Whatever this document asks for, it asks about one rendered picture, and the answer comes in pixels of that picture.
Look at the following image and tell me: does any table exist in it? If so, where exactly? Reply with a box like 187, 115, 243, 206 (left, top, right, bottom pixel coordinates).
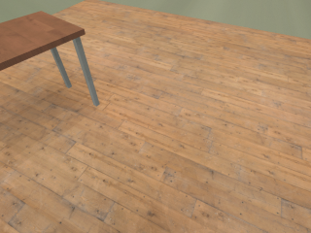
0, 11, 100, 107

